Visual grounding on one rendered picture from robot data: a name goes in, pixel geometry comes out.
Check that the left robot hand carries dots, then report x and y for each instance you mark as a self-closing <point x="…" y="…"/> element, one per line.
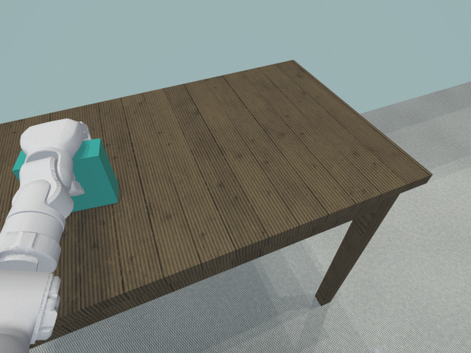
<point x="64" y="134"/>

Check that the robot left forearm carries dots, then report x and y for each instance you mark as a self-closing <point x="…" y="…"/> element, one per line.
<point x="30" y="237"/>

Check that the sponge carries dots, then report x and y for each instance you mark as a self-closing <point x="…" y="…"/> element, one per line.
<point x="93" y="171"/>

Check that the table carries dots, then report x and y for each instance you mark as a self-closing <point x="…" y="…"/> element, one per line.
<point x="211" y="175"/>

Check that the left robot upper arm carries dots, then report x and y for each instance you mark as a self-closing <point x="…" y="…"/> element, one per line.
<point x="29" y="301"/>

